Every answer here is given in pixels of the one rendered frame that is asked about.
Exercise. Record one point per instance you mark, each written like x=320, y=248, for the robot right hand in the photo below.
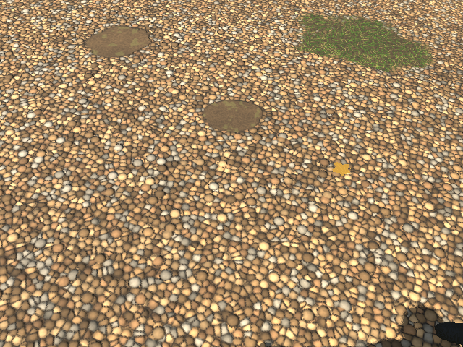
x=450, y=331

